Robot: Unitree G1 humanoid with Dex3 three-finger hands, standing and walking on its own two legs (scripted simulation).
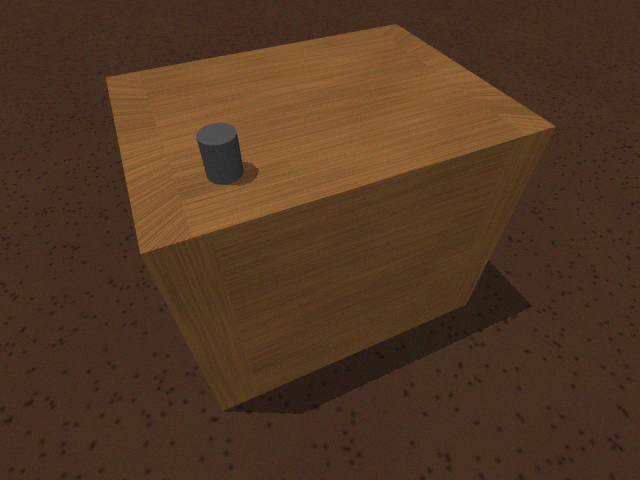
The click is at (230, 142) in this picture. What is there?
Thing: squat round
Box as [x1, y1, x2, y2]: [196, 123, 243, 184]
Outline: 206,125 197,132 196,137 207,178 210,181 218,184 233,182 238,179 243,172 236,130 233,126 226,123 213,123
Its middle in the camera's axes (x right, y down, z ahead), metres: -0.19 -0.16 +0.77
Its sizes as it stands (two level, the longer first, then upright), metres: 0.074 0.074 0.092
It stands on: a support 0.75 m high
